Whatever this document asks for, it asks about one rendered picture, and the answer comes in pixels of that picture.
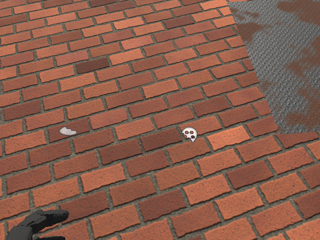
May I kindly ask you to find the robot left hand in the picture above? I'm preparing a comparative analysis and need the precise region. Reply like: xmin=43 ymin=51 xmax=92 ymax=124
xmin=5 ymin=209 xmax=69 ymax=240

